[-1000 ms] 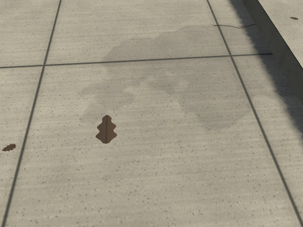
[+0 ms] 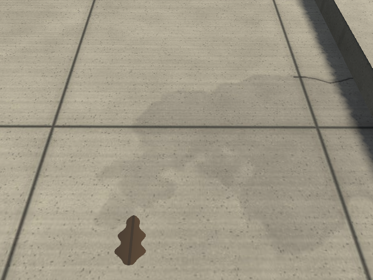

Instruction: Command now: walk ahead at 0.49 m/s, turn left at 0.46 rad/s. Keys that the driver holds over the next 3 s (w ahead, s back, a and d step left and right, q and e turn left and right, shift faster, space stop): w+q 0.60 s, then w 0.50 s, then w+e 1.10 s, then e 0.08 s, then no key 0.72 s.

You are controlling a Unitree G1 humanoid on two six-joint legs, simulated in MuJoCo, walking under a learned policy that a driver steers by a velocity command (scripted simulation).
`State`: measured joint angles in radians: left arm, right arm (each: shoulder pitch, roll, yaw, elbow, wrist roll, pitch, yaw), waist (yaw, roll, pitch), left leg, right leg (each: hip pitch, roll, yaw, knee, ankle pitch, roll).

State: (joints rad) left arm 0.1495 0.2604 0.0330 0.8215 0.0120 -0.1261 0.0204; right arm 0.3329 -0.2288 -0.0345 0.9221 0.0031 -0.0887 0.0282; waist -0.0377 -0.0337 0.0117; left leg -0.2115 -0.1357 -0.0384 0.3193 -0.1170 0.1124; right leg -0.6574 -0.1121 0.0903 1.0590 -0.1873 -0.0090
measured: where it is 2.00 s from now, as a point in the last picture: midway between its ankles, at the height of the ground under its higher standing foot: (117, 168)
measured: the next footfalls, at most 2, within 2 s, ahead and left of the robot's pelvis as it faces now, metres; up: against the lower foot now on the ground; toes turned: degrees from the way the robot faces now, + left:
right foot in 0.24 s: +0.31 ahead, -0.14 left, +0.00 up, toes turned +12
left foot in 0.78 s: +0.48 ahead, +0.21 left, +0.00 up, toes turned +28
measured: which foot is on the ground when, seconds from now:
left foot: down 0.00-0.26, up 0.28-0.76, down 0.78-1.00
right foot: up 0.00-0.22, down 0.24-0.78, up 0.80-1.00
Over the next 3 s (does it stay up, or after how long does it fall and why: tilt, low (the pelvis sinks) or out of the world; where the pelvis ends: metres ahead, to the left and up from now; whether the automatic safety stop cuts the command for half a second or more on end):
stays up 1.31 0.26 -0.01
